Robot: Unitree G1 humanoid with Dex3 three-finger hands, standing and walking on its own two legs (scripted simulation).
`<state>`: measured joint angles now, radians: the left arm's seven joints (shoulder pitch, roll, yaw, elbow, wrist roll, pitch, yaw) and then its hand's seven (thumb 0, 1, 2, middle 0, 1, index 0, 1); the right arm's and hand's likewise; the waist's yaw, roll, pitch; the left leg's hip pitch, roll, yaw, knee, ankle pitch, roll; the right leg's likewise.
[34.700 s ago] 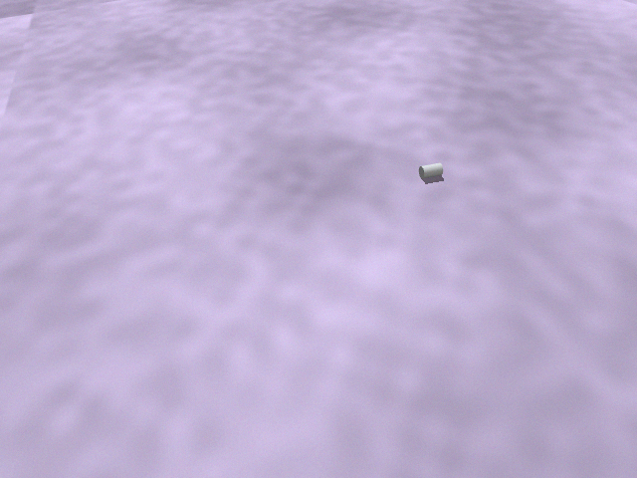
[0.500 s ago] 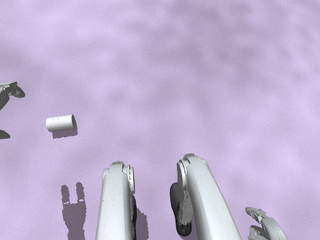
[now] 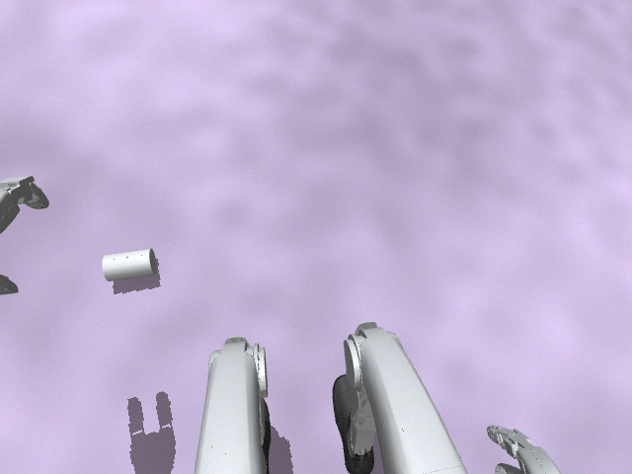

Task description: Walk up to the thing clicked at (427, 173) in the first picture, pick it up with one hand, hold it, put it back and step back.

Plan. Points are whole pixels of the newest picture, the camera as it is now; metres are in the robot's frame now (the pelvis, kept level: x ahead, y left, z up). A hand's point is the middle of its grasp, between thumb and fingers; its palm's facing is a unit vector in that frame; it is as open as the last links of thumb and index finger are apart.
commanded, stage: go down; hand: left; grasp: from above
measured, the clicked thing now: (130, 264) +0.52 +0.37 -0.49
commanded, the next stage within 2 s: approach in 1.36 s
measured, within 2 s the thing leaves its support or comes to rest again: neither
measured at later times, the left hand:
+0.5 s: hand out of the picture +0.40 +0.39 -0.04, palm faces -0.44 -0.06 -0.90, open 12.3 cm
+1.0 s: hand out of the picture +0.40 +0.39 -0.02, palm faces -0.43 -0.07 -0.90, open 12.2 cm
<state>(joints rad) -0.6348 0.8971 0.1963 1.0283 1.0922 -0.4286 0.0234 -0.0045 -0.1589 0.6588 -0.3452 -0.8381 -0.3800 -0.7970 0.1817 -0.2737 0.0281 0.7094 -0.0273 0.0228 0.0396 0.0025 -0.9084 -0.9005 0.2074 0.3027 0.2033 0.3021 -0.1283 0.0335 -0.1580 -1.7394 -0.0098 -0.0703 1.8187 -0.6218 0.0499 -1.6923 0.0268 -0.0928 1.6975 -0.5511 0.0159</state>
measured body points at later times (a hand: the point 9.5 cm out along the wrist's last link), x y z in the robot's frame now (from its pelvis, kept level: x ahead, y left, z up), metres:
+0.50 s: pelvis +0.01 +0.00 +0.02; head +0.18 +0.06 +0.44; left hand +0.42 +0.39 +0.01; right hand +0.10 -0.27 -0.09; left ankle +0.08 +0.09 -0.49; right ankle +0.11 -0.13 -0.48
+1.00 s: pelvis +0.02 +0.00 +0.04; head +0.18 +0.06 +0.45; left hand +0.42 +0.39 +0.03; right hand +0.12 -0.27 -0.08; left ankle +0.08 +0.09 -0.49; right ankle +0.11 -0.13 -0.48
